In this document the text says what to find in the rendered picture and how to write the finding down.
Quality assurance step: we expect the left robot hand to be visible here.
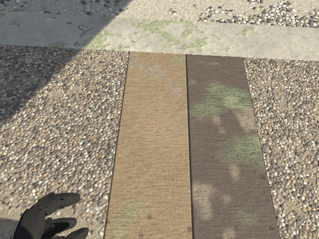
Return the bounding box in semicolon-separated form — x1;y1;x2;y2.
10;192;89;239

